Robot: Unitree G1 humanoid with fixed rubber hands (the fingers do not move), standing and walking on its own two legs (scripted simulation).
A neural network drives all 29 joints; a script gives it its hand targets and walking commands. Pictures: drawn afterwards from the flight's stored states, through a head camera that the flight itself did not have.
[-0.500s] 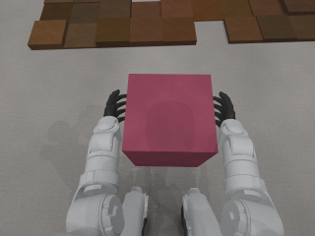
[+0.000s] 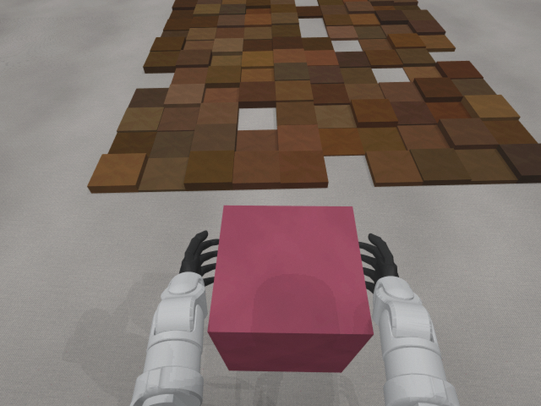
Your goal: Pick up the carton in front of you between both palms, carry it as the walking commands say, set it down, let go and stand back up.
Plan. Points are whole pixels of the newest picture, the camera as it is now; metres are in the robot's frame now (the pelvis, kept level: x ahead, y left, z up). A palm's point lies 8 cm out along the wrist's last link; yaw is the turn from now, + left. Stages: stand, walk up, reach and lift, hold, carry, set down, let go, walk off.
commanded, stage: reach and lift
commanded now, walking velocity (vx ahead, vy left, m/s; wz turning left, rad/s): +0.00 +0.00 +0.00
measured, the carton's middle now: (286, 294) +0.32 +0.00 -0.07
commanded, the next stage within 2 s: hold in 1.10 s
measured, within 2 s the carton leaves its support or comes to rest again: neither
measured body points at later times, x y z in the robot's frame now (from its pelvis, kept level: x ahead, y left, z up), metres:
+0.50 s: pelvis -0.01 +0.00 +0.02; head -0.02 +0.00 +0.47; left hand +0.31 +0.15 +0.04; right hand +0.31 -0.15 +0.04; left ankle +0.02 +0.13 -0.72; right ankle +0.02 -0.13 -0.72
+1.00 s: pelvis +0.01 +0.00 +0.02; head -0.01 +0.00 +0.47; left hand +0.31 +0.15 +0.05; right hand +0.31 -0.15 +0.05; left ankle +0.02 +0.13 -0.72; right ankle +0.02 -0.13 -0.72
